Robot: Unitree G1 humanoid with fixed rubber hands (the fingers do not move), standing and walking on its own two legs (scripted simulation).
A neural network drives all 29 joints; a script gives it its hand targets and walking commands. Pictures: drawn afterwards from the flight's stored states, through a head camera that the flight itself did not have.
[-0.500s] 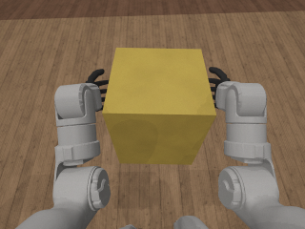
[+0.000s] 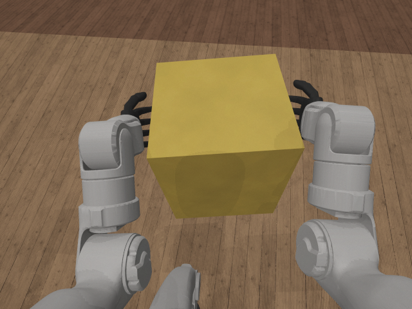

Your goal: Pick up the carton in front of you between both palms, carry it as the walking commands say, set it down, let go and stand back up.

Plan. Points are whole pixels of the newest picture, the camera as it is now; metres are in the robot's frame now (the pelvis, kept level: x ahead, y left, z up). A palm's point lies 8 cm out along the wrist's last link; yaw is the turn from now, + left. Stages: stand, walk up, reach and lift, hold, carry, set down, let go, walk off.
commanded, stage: carry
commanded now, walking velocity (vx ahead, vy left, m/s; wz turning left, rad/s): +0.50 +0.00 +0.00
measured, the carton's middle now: (220, 145) +0.39 +0.03 +0.08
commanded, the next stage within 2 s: none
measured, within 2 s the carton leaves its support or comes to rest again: neither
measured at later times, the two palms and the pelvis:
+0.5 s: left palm out of the picture +0.72 +0.14 +0.21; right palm (317, 1) +0.69 -0.16 +0.21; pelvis +0.33 +0.03 +0.04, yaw -1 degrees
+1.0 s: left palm out of the picture +1.03 +0.18 +0.25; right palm out of the picture +1.02 -0.11 +0.25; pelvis +0.65 +0.04 +0.08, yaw +0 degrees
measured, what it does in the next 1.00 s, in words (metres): climbs: left foot 0.03 m higher, then right foot 0.04 m higher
